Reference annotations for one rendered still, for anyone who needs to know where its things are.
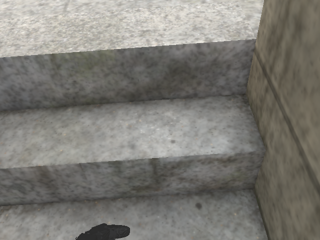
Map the robot left hand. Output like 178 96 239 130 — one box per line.
75 223 130 240

